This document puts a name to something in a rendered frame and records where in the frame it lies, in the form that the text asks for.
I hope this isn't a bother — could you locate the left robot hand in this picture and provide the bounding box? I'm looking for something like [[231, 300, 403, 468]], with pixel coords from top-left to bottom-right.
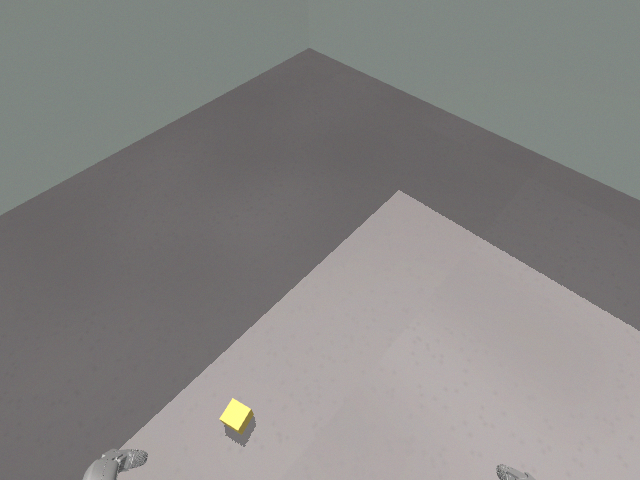
[[83, 449, 148, 480]]

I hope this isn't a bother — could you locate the right robot hand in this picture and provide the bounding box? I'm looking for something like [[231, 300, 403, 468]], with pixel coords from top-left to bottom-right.
[[496, 464, 536, 480]]

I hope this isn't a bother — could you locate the cube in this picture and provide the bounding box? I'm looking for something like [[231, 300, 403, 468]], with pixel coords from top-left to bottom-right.
[[220, 398, 254, 435]]

